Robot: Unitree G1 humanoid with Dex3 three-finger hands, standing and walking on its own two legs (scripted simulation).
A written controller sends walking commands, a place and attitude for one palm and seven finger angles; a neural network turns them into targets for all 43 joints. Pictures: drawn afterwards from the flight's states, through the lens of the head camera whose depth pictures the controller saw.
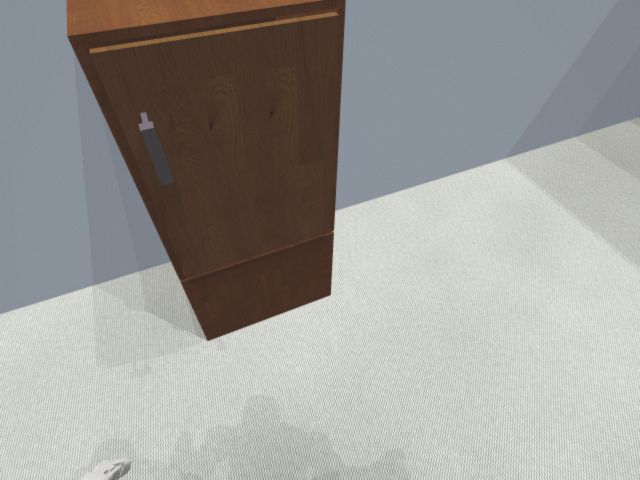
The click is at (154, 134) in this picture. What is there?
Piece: cupboard door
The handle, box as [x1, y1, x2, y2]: [139, 112, 173, 185]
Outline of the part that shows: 140,113 142,122 139,124 139,128 160,182 162,185 173,182 153,124 151,121 148,121 145,112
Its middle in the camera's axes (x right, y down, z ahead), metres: -0.31 -0.17 +0.71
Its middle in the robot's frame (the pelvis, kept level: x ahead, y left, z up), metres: +0.64 +0.34 +0.05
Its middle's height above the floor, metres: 0.81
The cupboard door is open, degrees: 0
